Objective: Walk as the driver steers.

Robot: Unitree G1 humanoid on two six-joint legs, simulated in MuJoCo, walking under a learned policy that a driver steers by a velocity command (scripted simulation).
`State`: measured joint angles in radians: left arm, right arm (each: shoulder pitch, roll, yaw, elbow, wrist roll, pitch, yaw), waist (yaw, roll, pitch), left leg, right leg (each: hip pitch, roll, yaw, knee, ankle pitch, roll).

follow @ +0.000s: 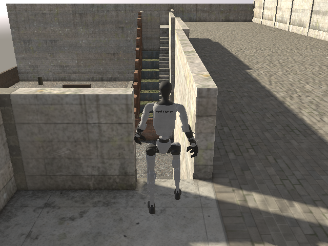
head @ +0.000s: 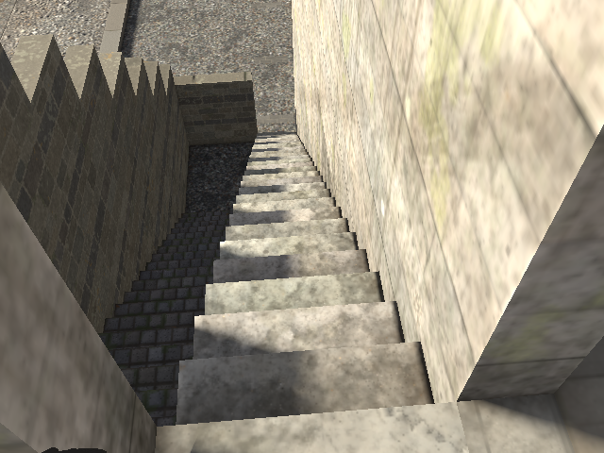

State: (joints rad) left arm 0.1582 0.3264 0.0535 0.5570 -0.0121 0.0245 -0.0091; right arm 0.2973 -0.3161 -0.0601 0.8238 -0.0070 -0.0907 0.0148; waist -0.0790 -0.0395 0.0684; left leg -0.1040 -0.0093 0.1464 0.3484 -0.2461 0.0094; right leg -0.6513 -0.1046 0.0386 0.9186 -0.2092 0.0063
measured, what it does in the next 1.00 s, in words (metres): walks ahead: right foot, then left foot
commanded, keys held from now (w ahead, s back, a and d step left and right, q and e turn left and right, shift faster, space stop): w+e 0.22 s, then w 0.10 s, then w+q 0.68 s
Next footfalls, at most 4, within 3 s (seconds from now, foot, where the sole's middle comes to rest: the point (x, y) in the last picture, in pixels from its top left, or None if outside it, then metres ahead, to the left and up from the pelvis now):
0.14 right None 0.22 -0.13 -0.78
0.54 left None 0.38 0.03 -0.78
0.96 right None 0.32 -0.19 -0.78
1.32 left None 0.30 0.09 -0.78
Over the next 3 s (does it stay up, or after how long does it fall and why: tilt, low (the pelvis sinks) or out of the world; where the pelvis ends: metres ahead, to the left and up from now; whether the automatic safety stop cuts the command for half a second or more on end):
stays up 1.10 -0.01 -0.60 its command is cut before an obstacle after 0.3 s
